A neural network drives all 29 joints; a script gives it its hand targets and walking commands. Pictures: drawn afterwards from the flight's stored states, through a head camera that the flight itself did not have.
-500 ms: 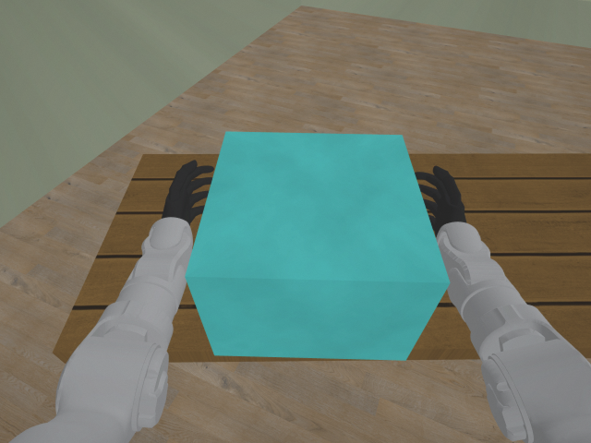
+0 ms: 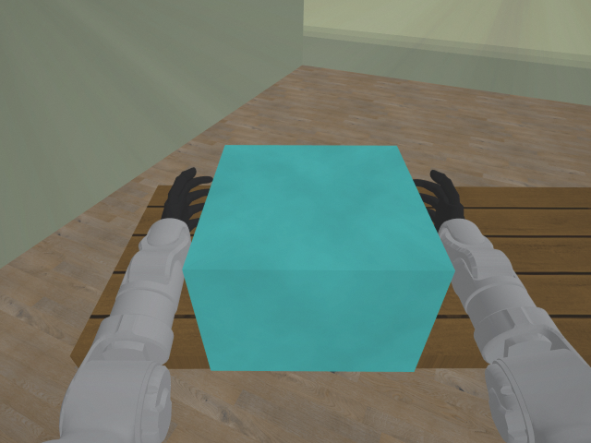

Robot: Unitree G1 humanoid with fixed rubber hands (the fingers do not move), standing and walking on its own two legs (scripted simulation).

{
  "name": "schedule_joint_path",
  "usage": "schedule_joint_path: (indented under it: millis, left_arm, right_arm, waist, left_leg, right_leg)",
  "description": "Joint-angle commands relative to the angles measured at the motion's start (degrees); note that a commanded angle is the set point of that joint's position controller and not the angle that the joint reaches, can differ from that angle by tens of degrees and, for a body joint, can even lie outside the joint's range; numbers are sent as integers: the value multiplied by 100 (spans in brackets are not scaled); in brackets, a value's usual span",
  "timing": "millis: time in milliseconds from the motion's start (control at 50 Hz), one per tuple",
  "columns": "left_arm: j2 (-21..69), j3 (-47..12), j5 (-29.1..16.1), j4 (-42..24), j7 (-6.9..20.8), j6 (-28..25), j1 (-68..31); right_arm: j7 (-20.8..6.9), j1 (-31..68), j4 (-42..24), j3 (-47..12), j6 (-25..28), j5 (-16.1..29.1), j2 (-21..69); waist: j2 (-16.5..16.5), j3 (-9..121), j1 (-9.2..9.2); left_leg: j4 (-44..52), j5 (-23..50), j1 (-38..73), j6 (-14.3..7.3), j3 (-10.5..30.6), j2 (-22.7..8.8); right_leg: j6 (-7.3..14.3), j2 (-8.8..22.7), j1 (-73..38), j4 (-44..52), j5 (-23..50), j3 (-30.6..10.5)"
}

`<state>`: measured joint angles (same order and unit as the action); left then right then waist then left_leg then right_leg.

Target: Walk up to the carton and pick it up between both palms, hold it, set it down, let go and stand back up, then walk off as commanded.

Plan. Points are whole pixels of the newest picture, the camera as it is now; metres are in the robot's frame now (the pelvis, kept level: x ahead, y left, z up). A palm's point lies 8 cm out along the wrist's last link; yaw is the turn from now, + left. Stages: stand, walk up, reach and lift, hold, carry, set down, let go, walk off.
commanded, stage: reach and lift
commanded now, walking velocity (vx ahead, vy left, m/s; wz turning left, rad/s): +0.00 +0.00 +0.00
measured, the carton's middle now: (311, 248) +0.40 +0.00 +0.09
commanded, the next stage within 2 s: hold in 1.68 s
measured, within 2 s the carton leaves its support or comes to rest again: neither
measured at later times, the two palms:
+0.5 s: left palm (160, 211) +0.38 +0.20 +0.18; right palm (443, 202) +0.39 -0.18 +0.19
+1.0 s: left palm (149, 197) +0.37 +0.21 +0.21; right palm (449, 182) +0.39 -0.17 +0.23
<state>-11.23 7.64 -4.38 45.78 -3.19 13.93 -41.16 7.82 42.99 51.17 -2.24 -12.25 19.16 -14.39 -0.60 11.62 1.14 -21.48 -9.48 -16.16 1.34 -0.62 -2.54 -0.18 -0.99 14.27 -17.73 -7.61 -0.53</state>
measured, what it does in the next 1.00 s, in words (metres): stands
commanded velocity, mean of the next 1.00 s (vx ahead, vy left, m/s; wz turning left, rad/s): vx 0.00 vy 0.00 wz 0.00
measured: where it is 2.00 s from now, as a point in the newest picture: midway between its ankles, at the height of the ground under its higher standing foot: outside the picture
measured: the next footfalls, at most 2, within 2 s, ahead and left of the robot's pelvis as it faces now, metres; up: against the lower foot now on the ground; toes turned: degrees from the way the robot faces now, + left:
none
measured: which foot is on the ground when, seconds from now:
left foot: down 0.00-1.00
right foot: down 0.00-1.00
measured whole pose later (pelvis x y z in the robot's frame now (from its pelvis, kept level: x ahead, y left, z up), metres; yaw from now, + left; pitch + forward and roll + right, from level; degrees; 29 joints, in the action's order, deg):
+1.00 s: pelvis +0.00 +0.00 +0.00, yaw +0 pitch +3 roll -1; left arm -10.2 15.1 0.2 23.6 -1.4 37.5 -41.1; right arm 8.2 48.9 40.5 1.7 -29.7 18.4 -14.6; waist -1.1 12.6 1.2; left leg -21.5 -9.2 -15.5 1.3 -0.2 -2.5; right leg -0.2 -1.0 13.4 -17.5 -7.3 -0.2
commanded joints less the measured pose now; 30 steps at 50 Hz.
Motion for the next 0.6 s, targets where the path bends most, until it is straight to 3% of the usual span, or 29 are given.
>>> schedule_joint_path:
  millis: [0,20,40,60,80,120,140,180,200,220,240,280,300,320,400,420,440,480,500,540,580]
  left_arm:
    - [3849,-1247,253,-1591,846,163,-4239]
    - [3707,-1092,324,-1419,909,245,-4049]
    - [3657,-1142,246,-1728,925,347,-3887]
    - [3525,-1073,248,-1968,962,388,-4111]
    - [3729,-1248,155,-2177,938,392,-4140]
    - [3663,-1333,102,-2380,925,440,-4412]
    - [3824,-1364,105,-2528,889,486,-4135]
    - [3906,-1589,-49,-2963,829,578,-4396]
    - [3927,-1586,-31,-2905,816,732,-3801]
    - [3764,-1549,-87,-3185,820,748,-4015]
    - [3682,-1492,-38,-2809,889,819,-4077]
    - [3498,-1212,178,-2781,943,1077,-3572]
    - [3375,-958,302,-2459,1005,1179,-3361]
    - [3408,-1024,338,-2680,1029,1266,-3363]
    - [3598,-1461,-30,-3720,1035,1350,-3927]
    - [3664,-1636,-70,-3690,1002,1471,-3720]
    - [3456,-1496,-13,-3693,1018,1509,-3726]
    - [3444,-1598,-2,-3780,1005,1646,-3706]
    - [3338,-1513,-21,-3793,981,1644,-3992]
    - [3523,-1718,-120,-3842,948,1785,-4071]
    - [3409,-1455,33,-3471,1074,1916,-3645]
  right_arm:
    - [-1048,4521,-2000,-956,137,-338,3972]
    - [-1048,4416,-1924,-886,97,-403,3920]
    - [-1068,4404,-2052,-955,36,-271,3922]
    - [-1029,4446,-2272,-1119,-6,-322,4024]
    - [-1048,4465,-2300,-1130,-10,-283,4041]
    - [-1043,4872,-2581,-1170,-25,-89,4092]
    - [-1042,4759,-2721,-1230,-42,-38,4070]
    - [-1015,4820,-2932,-1189,-64,-14,4041]
    - [-1004,4704,-3274,-1332,-126,111,3937]
    - [-1010,4744,-3395,-1425,-168,188,3952]
    - [-945,4782,-3332,-1282,-191,72,3904]
    - [-904,4472,-2981,-1273,-412,188,3823]
    - [-873,4575,-2955,-1285,-467,141,3808]
    - [-885,4494,-2969,-1232,-509,202,3717]
    - [-840,4942,-3799,-1364,-559,443,3807]
    - [-820,4728,-3739,-1372,-643,476,3746]
    - [-796,4805,-3942,-1386,-658,502,3726]
    - [-818,4562,-3632,-1260,-821,511,3477]
    - [-835,4803,-3608,-1330,-832,505,3684]
    - [-851,4929,-3664,-1116,-923,433,3515]
    - [-790,4750,-3521,-1014,-1033,380,3469]
  waist:
    - [99,1250,194]
    - [57,1148,141]
    - [-39,1334,30]
    - [-265,1631,72]
    - [-81,1828,51]
    - [-19,2005,108]
    - [-33,2129,39]
    - [61,2412,195]
    - [2,2446,117]
    - [-94,2481,77]
    - [-78,2123,187]
    - [-129,1903,61]
    - [-349,1763,-31]
    - [-139,1822,82]
    - [-102,2561,175]
    - [88,2346,267]
    - [1,2435,221]
    - [257,2329,317]
    - [102,2243,206]
    - [241,2221,403]
    - [76,1813,453]
  left_leg:
    - [498,187,1003,-30,166,464]
    - [548,95,819,-77,135,498]
    - [527,284,858,-98,63,529]
    - [489,449,912,-157,74,532]
    - [497,506,875,-113,71,521]
    - [406,513,953,-95,91,547]
    - [424,569,1063,-97,124,531]
    - [223,918,1276,-16,185,556]
    - [201,1161,1336,-19,150,569]
    - [146,1258,1189,-68,149,592]
    - [191,1001,988,-66,164,613]
    - [282,928,999,-114,85,639]
    - [352,800,829,-172,76,607]
    - [301,969,967,-134,75,640]
    - [83,1394,1128,-29,171,668]
    - [117,1386,1232,16,190,640]
    - [88,1467,1143,-46,186,649]
    - [85,1407,1341,61,249,609]
    - [130,1037,1243,-8,223,624]
    - [167,972,1283,60,235,622]
    - [223,893,1121,-1,218,621]
  right_leg:
    - [-81,-114,-1028,374,137,-44]
    - [-65,-97,-1102,411,91,-55]
    - [-100,-106,-1287,374,285,-67]
    - [-191,-85,-1570,303,570,-64]
    - [-142,-113,-1614,265,618,-62]
    - [-160,-76,-1581,267,591,-111]
    - [-143,-138,-1479,263,548,-66]
    - [-137,-149,-1455,208,853,-38]
    - [-189,-207,-1536,172,1167,5]
    - [-191,-142,-1715,135,1441,-95]
    - [-224,-123,-1606,169,1252,-100]
    - [-211,-117,-1772,232,1150,-106]
    - [-244,-139,-1838,227,1023,-130]
    - [-205,-105,-1856,201,1220,-136]
    - [-202,-216,-2023,42,1711,-78]
    - [-207,-197,-1902,53,1724,-72]
    - [-236,-189,-1990,44,1827,-76]
    - [-137,-236,-1731,92,1586,-61]
    - [-193,-252,-1599,129,1157,-53]
    - [-147,-225,-1498,131,999,1]
    - [-206,-214,-1553,170,1060,-38]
